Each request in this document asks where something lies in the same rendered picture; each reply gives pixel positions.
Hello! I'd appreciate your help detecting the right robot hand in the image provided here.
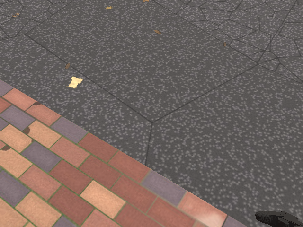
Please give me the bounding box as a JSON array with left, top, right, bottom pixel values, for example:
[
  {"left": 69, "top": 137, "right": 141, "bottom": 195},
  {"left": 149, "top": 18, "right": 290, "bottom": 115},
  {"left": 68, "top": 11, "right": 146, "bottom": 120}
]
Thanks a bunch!
[{"left": 255, "top": 211, "right": 303, "bottom": 227}]

